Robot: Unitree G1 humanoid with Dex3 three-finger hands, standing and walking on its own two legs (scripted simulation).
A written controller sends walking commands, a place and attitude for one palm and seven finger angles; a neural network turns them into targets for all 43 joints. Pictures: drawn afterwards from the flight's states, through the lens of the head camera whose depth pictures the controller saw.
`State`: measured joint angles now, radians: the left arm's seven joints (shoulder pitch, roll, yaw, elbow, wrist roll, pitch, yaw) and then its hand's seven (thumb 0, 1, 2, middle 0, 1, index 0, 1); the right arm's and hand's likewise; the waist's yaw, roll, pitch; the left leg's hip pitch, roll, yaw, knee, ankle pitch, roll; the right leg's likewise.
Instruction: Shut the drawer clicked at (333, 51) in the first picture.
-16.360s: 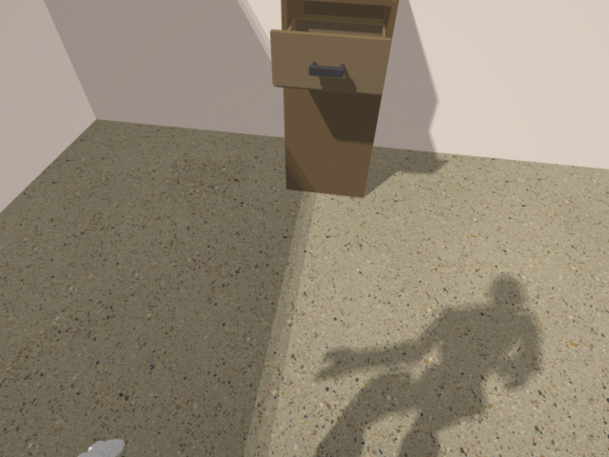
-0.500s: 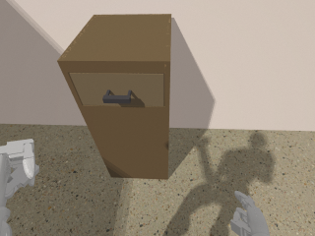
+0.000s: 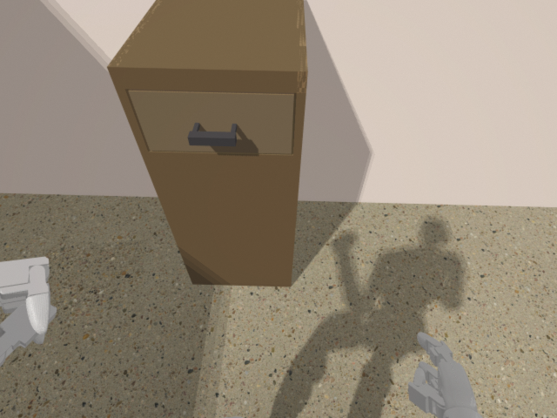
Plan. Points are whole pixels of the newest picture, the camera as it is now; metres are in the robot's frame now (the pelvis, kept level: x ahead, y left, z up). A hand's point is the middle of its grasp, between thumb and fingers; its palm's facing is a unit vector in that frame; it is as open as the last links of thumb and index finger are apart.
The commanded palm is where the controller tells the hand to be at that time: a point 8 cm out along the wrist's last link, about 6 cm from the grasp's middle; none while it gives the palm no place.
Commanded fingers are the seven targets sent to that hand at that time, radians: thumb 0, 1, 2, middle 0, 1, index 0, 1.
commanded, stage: step back with the hand held close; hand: left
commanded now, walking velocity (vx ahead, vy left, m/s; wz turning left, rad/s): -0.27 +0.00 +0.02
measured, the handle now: (214, 133) +0.67 +0.19 +0.01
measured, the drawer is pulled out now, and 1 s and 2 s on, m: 0.00 0.00 0.00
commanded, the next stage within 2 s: stop stepping back and stand still in 0.58 s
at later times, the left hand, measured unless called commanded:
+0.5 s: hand out of the picture +0.08 +0.24 +0.17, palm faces +0.33 -0.82 -0.47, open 3.3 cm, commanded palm +0.02 +0.29 +0.18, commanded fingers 0.00 0.90 0.90 -1.40 -1.60 -1.40 -1.60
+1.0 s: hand out of the picture -0.07 +0.25 +0.18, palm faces +0.42 -0.83 -0.37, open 3.3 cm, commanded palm -0.11 +0.28 +0.18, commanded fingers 0.00 0.90 0.90 -1.40 -1.60 -1.40 -1.60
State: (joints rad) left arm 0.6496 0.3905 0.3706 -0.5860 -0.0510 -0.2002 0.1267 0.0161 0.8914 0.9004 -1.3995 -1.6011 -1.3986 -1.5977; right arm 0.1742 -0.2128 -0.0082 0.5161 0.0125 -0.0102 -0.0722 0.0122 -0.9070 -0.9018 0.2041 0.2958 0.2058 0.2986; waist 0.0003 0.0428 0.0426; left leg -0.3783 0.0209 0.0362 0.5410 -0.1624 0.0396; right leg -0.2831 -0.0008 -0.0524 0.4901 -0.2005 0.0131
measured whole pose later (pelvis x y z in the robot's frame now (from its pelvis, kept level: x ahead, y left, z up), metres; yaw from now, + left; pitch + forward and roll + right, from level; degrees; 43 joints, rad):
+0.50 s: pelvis -0.11 +0.01 -0.01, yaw +0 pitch +3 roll -3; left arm 0.65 0.40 0.37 -0.64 -0.06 -0.28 0.12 0.02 0.89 0.90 -1.40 -1.60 -1.40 -1.60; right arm 0.15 -0.19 0.00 0.63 -0.01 -0.08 -0.04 0.01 -0.91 -0.90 0.21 0.30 0.21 0.30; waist 0.04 0.04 0.02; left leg -0.58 0.04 0.03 0.53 -0.10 0.02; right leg -0.11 0.10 -0.01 0.47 -0.40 -0.04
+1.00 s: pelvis -0.25 +0.01 -0.01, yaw -2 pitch +0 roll -1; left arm 0.59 0.37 0.39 -0.63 -0.02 -0.21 0.16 0.02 0.89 0.90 -1.41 -1.60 -1.41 -1.60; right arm 0.30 -0.25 -0.02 0.61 -0.01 -0.10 -0.08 0.01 -0.91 -0.90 0.20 0.30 0.21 0.30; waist 0.01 -0.04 -0.08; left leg -0.25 0.04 0.03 0.62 -0.42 0.04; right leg -0.44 -0.05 -0.14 0.62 -0.32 -0.02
